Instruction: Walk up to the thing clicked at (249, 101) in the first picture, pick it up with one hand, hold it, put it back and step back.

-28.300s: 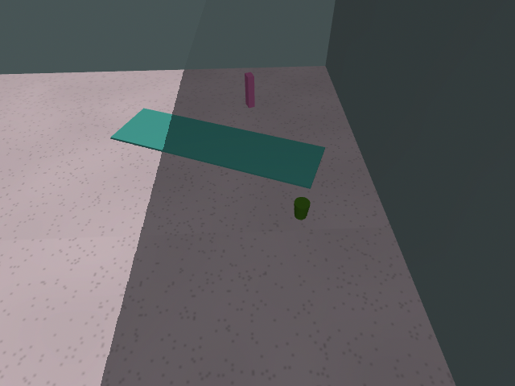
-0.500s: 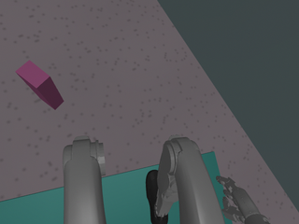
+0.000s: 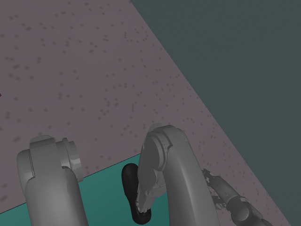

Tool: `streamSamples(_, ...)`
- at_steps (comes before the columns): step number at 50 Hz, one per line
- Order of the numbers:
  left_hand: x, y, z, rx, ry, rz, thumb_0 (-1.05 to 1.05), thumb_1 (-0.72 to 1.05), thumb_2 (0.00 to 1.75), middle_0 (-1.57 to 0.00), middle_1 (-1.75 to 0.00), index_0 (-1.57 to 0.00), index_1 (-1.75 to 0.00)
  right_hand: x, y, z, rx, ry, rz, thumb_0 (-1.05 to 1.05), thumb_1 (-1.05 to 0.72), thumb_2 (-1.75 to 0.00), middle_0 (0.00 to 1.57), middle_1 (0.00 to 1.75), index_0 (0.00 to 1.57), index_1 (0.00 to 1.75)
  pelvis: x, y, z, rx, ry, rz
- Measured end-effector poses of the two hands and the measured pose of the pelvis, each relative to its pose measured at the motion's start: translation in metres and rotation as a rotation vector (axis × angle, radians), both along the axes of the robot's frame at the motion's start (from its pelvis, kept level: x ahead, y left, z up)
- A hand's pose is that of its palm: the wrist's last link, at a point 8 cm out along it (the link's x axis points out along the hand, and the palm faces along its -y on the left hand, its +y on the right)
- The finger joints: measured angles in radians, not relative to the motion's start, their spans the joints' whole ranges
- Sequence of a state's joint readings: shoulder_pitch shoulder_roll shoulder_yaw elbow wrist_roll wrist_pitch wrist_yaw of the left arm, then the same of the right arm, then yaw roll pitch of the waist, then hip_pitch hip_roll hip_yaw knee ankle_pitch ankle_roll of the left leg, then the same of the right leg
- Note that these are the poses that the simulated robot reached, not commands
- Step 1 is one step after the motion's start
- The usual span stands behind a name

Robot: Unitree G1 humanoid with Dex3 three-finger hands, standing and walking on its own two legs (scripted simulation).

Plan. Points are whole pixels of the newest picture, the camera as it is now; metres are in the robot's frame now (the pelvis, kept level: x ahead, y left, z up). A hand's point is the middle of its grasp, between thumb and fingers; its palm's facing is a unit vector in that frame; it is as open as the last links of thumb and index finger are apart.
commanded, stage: close in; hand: left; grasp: from the side
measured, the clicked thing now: out of the picture +0.46 +0.35 -0.20
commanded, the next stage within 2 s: rest palm in 0.88 s
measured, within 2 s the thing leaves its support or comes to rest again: neither
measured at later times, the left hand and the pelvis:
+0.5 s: hand out of the picture +0.41 +0.38 -0.17, palm faces +0.50 -0.87 -0.01, open 17.4 cm; pelvis +0.00 +0.00 -0.02, yaw -2 degrees
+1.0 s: hand out of the picture +0.42 +0.35 -0.18, palm faces +0.47 -0.88 +0.00, open 17.5 cm; pelvis +0.00 +0.00 -0.02, yaw -2 degrees
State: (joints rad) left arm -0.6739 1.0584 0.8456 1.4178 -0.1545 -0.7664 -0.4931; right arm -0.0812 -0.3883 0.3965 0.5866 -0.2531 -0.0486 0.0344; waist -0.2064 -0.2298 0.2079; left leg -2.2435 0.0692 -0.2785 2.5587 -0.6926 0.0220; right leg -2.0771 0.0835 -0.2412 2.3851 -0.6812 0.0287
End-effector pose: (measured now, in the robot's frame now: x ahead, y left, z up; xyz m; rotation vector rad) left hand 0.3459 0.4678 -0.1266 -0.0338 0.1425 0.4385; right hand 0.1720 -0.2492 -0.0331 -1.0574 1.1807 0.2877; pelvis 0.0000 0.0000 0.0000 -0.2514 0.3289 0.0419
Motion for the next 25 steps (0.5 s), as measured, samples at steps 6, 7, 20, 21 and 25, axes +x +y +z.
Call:
streamSamples(6,0.012,-0.025,-0.023,-0.017,-0.022,0.049,-0.02,-0.61,0.09,-0.07,-0.15,-0.08,-0.15,-0.013,0.001,-0.005,-0.016,0.027,0.017,0.00,-0.91,-0.89,0.21,0.30,0.20,0.31,-0.003,0.000,-0.011,-0.008,-0.051,-0.015)
streamSamples(7,0.014,-0.028,-0.026,-0.019,-0.033,0.065,-0.02,-0.61,0.09,-0.07,-0.15,-0.09,-0.14,-0.015,0.001,-0.005,-0.020,0.032,0.018,0.00,-0.91,-0.89,0.21,0.30,0.20,0.31,-0.003,0.001,-0.012,-0.010,-0.059,-0.017)
streamSamples(20,0.024,-0.047,-0.043,0.054,-0.038,0.069,-0.02,-0.61,0.10,-0.06,-0.16,-0.09,-0.15,-0.027,0.002,-0.011,-0.053,0.101,0.021,0.00,-0.92,-0.90,0.21,0.30,0.21,0.31,-0.004,0.004,-0.020,-0.030,-0.092,-0.030)
streamSamples(21,0.023,-0.048,-0.044,0.052,-0.039,0.072,-0.02,-0.61,0.10,-0.06,-0.16,-0.09,-0.15,-0.026,0.002,-0.012,-0.052,0.102,0.020,0.00,-0.92,-0.90,0.21,0.30,0.21,0.31,-0.003,0.004,-0.020,-0.030,-0.091,-0.031)
streamSamples(25,0.023,-0.055,-0.045,0.040,-0.041,0.079,-0.02,-0.61,0.11,-0.06,-0.16,-0.08,-0.15,-0.020,0.002,-0.013,-0.048,0.093,0.024,0.00,-0.92,-0.90,0.21,0.30,0.21,0.31,-0.002,0.003,-0.020,-0.027,-0.090,-0.030)
